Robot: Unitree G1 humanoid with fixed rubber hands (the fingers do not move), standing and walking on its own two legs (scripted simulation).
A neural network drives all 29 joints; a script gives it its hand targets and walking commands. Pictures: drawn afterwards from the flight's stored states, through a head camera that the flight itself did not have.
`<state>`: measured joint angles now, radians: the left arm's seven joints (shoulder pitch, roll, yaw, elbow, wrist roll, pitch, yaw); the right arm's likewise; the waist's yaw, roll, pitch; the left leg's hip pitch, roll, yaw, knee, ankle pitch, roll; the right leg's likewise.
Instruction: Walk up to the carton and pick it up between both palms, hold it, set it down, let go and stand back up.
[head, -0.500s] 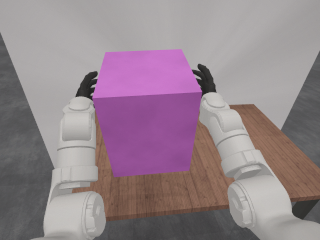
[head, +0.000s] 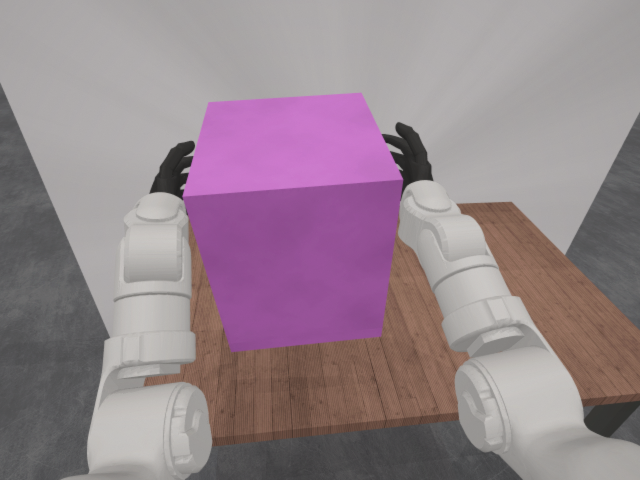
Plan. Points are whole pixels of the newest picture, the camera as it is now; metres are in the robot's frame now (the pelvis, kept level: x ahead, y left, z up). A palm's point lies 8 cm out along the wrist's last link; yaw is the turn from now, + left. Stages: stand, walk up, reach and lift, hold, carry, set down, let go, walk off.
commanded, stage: hold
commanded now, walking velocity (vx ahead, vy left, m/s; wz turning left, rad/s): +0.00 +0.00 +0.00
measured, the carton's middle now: (296, 221) +0.39 +0.02 +0.19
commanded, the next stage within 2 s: none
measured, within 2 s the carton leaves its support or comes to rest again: neither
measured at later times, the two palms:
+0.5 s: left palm (158, 210) +0.34 +0.17 +0.25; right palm (421, 189) +0.34 -0.12 +0.26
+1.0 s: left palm (168, 205) +0.37 +0.17 +0.23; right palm (410, 191) +0.38 -0.12 +0.24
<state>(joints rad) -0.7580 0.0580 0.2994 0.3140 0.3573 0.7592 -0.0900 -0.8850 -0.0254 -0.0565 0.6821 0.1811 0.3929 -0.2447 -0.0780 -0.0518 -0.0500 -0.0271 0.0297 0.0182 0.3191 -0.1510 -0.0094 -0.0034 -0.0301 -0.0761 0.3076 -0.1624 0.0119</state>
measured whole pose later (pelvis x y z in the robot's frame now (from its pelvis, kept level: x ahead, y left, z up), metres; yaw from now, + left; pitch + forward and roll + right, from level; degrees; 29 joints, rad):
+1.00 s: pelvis +0.01 +0.00 +0.00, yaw +0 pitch -8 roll +0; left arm -0.72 0.03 0.32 0.23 0.36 0.77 -0.09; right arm -0.83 -0.03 -0.01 0.62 0.19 0.38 -0.26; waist -0.08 -0.05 -0.03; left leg -0.01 0.03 0.02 0.31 -0.16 -0.01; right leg 0.02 -0.03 -0.08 0.31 -0.17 0.01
